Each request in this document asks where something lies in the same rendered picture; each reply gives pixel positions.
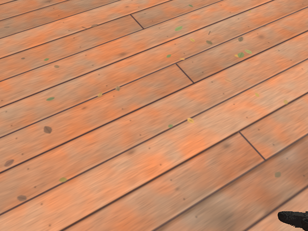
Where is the robot right hand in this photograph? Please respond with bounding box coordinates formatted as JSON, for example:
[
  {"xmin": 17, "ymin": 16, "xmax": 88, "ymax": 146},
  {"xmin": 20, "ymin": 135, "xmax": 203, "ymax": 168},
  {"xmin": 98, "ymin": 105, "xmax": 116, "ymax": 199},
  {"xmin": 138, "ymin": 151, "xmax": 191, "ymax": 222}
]
[{"xmin": 277, "ymin": 211, "xmax": 308, "ymax": 231}]

